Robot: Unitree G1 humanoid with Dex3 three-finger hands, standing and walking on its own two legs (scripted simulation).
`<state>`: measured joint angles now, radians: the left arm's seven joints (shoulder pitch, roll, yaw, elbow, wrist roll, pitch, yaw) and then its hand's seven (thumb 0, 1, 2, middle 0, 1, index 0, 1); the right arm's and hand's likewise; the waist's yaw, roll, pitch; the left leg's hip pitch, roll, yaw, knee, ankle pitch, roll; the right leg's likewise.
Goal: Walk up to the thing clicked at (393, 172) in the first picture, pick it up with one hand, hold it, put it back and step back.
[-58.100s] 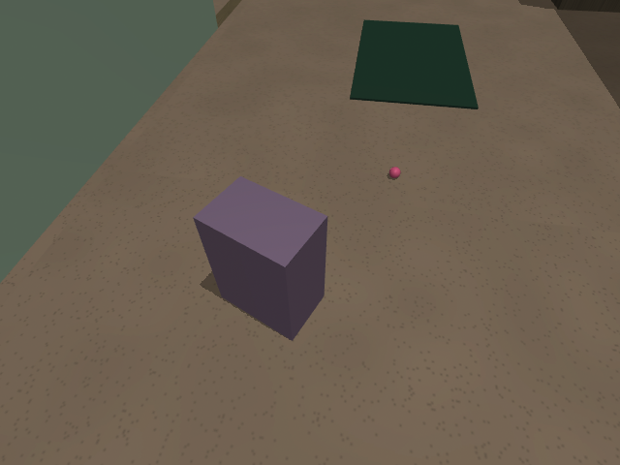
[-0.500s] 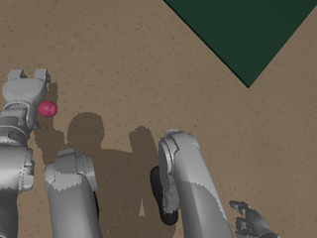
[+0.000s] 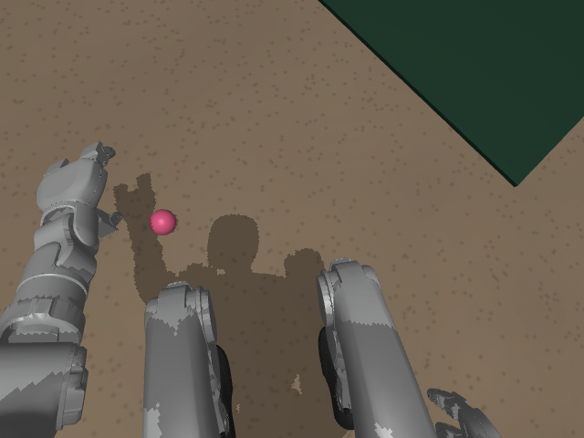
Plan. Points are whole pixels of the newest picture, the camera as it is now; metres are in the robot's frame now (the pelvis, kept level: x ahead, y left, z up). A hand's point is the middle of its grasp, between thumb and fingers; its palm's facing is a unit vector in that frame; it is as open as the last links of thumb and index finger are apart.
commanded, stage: home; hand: left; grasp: from above
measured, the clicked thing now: (162, 222) +0.48 +0.23 -0.37
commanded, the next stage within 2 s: none
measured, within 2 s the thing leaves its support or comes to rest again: neither
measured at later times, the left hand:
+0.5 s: hand (30, 355) +0.25 +0.21 +0.09, palm faces -0.05 -0.91 -0.40, open 7.4 cm
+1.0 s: hand out of the picture +0.22 +0.20 +0.27, palm faces +0.17 -0.96 -0.21, open 7.4 cm
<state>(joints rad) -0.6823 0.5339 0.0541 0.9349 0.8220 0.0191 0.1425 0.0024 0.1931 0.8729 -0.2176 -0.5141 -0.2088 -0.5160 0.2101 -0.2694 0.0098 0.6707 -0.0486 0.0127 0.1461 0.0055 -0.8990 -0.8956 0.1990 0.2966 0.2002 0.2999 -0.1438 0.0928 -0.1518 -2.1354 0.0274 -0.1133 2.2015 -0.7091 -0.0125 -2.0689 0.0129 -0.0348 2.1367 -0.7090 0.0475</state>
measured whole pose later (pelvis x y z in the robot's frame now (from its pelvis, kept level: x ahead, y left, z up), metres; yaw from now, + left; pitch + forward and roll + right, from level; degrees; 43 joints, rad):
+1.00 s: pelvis +0.08 +0.00 +0.31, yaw +7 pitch +12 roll -3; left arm 0.52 0.22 0.04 -0.16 -0.07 0.46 0.05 0.01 0.90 0.90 -0.20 -0.30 -0.20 -0.30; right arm 0.32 -0.22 0.02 0.52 0.03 -0.19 -0.19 0.01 -0.90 -0.90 0.20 0.30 0.20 0.30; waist -0.06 0.06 -0.19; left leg -0.74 0.04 -0.06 1.02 -0.50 -0.02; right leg -0.67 -0.01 -0.05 0.95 -0.48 0.02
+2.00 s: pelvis +0.07 +0.00 +0.32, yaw +7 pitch +10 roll -3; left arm 0.50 0.22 0.03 -0.13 -0.05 0.46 0.02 0.01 0.90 0.90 -0.20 -0.30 -0.20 -0.30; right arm 0.28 -0.22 0.03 0.54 0.01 -0.24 -0.18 0.02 -0.90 -0.90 0.20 0.30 0.20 0.30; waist -0.04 0.05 -0.16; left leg -0.70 0.04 -0.06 1.01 -0.49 -0.02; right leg -0.64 -0.01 -0.05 0.95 -0.48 0.02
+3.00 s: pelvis +0.08 +0.00 +0.31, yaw +7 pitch +11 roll -3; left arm 0.51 0.23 0.03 -0.16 -0.06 0.47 0.02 0.01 0.90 0.90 -0.20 -0.30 -0.20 -0.30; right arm 0.29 -0.22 0.02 0.53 0.01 -0.23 -0.18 0.02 -0.90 -0.90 0.20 0.30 0.20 0.30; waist -0.04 0.05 -0.16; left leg -0.71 0.04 -0.06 1.03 -0.50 -0.02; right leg -0.65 -0.01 -0.05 0.96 -0.50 0.02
